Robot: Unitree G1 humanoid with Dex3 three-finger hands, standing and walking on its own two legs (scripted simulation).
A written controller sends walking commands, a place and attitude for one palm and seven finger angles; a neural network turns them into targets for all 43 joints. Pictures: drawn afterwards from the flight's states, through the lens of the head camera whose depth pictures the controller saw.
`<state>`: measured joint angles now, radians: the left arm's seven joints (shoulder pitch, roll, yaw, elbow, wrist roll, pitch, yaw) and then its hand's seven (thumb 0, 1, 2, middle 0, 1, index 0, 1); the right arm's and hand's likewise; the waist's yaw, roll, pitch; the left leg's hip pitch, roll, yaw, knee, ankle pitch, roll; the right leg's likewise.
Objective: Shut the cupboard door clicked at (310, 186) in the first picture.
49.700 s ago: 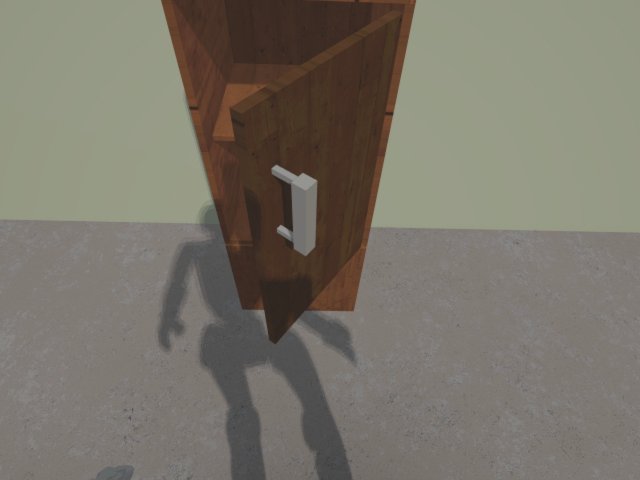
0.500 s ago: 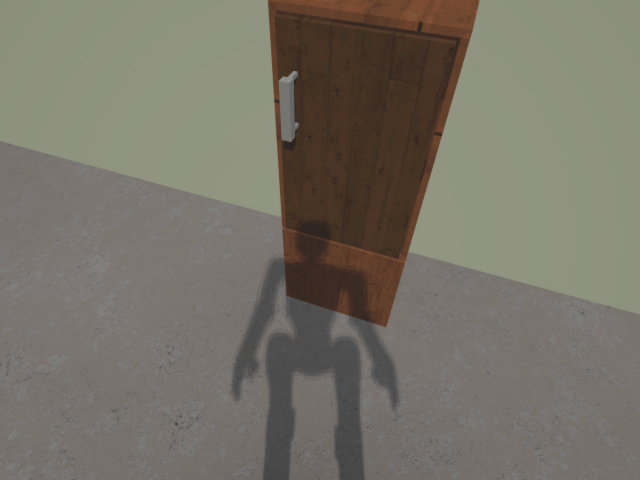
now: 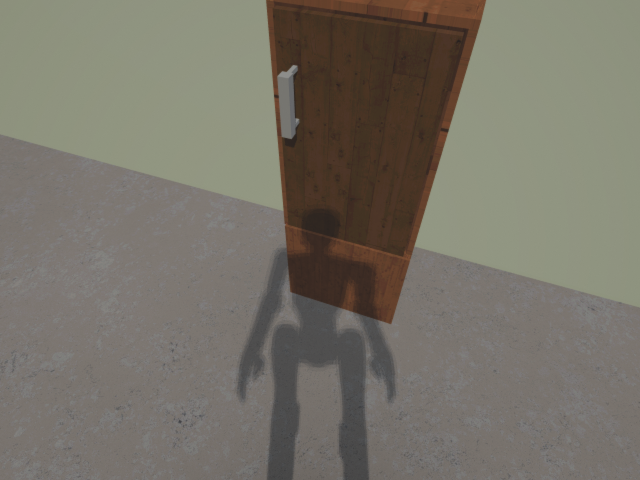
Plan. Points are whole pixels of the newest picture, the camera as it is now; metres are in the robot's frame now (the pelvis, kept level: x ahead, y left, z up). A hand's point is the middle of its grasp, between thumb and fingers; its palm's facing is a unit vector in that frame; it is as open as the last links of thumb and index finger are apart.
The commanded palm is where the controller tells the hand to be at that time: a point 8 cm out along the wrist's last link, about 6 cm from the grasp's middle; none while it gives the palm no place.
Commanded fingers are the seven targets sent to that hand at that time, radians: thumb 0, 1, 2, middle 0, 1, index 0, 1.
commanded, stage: look to check the result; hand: left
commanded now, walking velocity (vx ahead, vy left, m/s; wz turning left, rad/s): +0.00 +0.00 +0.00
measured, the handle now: (291, 102) +0.82 +0.11 +0.05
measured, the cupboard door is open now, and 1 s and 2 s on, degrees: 0 0 0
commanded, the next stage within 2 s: stand and wait in 0.12 s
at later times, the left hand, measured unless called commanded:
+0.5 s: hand out of the picture +0.01 +0.18 -0.17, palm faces +0.01 -0.97 -0.22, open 7.4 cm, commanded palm none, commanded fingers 0.00 0.90 0.90 -0.20 -0.30 -0.20 -0.30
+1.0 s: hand out of the picture +0.01 +0.18 -0.17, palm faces +0.01 -0.97 -0.23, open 7.4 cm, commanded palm none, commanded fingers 0.00 0.90 0.90 -0.20 -0.30 -0.20 -0.30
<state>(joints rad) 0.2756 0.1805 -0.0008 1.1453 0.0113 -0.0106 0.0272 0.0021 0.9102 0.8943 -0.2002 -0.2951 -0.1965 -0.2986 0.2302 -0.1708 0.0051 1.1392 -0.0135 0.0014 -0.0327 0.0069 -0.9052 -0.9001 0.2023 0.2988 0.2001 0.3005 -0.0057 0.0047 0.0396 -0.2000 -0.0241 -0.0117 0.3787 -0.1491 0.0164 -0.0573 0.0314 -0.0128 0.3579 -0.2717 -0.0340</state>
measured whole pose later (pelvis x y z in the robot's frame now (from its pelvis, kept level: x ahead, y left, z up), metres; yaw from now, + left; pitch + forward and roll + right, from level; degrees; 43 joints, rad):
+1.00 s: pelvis +0.02 -0.01 +0.00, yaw +0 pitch -2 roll +1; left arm 0.28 0.19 0.00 1.14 0.01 -0.01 0.03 0.00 0.91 0.89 -0.20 -0.30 -0.20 -0.30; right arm 0.23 -0.20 0.01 1.14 -0.01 0.00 -0.04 0.01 -0.91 -0.90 0.20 0.30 0.20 0.30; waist -0.01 0.00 0.04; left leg -0.16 -0.02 -0.01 0.37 -0.17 0.00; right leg -0.01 0.04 -0.01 0.33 -0.28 -0.05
